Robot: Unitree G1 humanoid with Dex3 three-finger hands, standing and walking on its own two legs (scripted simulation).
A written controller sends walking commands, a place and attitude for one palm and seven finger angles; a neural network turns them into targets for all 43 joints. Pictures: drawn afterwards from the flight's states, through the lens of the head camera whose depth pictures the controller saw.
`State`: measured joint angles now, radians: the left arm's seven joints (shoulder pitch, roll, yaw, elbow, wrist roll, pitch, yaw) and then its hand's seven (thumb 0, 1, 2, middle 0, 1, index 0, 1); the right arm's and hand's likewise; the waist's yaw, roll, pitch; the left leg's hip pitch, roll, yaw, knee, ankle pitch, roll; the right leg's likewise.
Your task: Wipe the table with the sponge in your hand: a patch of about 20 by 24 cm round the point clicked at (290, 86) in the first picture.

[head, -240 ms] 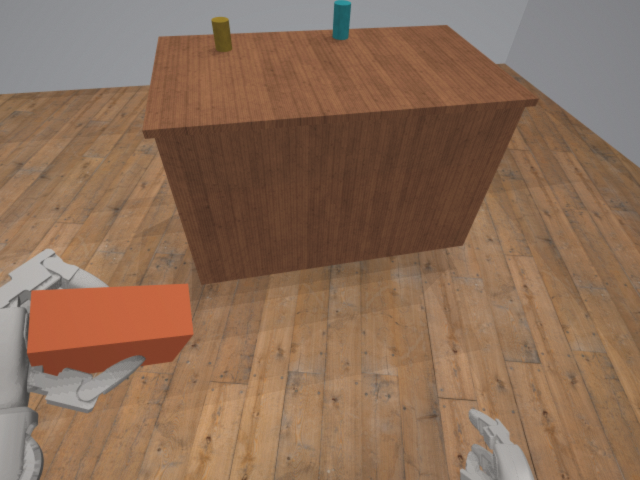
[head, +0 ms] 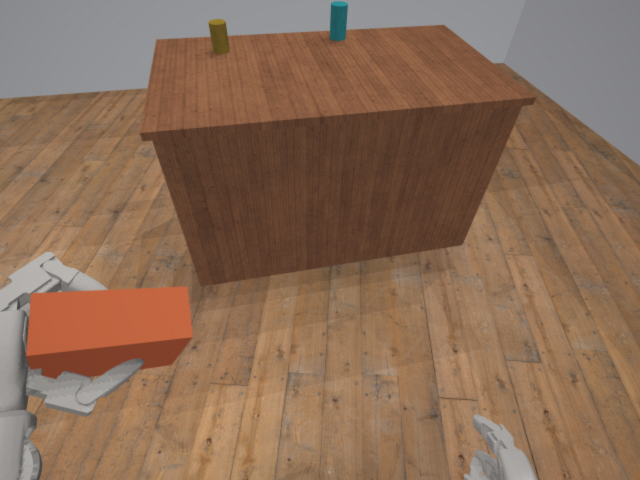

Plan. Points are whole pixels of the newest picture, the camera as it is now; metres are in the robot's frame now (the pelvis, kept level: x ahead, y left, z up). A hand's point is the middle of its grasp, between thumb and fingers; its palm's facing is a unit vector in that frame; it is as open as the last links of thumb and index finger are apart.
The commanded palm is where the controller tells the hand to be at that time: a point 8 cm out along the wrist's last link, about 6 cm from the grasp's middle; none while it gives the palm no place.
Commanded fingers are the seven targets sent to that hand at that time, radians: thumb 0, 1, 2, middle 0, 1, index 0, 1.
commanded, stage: stand and wait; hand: left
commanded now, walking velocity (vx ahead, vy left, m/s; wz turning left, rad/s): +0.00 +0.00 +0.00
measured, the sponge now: (136, 332) +0.22 +0.20 +0.14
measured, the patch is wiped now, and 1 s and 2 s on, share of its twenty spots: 0.00 0.00 0.00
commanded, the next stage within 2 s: look at it before walking up in 0.02 s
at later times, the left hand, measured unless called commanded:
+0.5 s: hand (89, 320) +0.22 +0.24 +0.16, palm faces +0.42 -0.82 -0.39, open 9.6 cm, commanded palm +0.17 +0.28 +0.18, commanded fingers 0.00 0.10 1.30 -1.20 -1.60 -1.20 -1.60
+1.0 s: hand (178, 208) +0.37 +0.20 +0.17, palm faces +0.33 -0.80 -0.50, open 9.6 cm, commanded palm +0.31 +0.25 +0.18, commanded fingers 0.00 0.10 1.30 -1.20 -1.60 -1.20 -1.60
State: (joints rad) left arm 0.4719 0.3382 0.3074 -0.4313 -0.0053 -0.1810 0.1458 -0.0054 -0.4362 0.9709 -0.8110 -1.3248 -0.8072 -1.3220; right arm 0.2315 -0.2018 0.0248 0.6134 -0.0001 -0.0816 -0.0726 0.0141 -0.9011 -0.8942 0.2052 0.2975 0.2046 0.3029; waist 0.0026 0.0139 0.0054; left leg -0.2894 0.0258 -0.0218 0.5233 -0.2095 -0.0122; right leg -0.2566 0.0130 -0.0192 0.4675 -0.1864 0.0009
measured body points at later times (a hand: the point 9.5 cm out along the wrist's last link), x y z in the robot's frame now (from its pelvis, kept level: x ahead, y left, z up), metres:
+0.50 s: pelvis +0.01 +0.00 -0.01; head +0.00 +0.00 +0.44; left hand +0.19 +0.28 +0.18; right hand +0.17 -0.24 -0.09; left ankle +0.05 +0.12 -0.74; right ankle +0.04 -0.12 -0.73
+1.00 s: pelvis +0.15 -0.03 +0.00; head +0.17 -0.04 +0.45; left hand +0.34 +0.24 +0.20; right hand +0.28 -0.24 -0.11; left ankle +0.05 +0.12 -0.74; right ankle +0.24 -0.13 -0.71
